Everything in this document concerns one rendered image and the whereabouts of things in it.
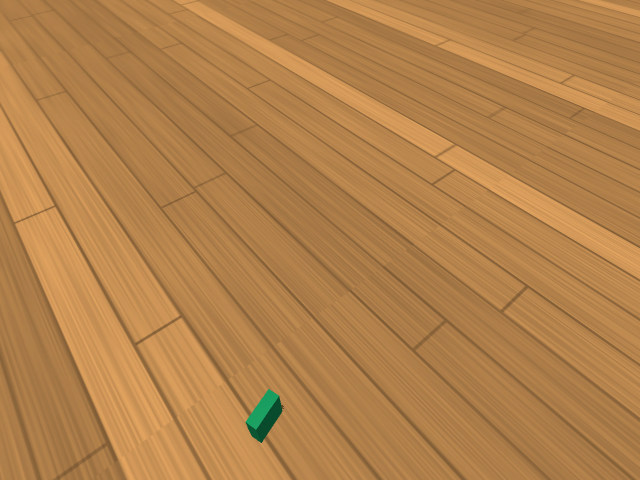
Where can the carton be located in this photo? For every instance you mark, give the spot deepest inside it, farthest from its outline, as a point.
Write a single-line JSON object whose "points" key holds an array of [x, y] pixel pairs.
{"points": [[264, 416]]}

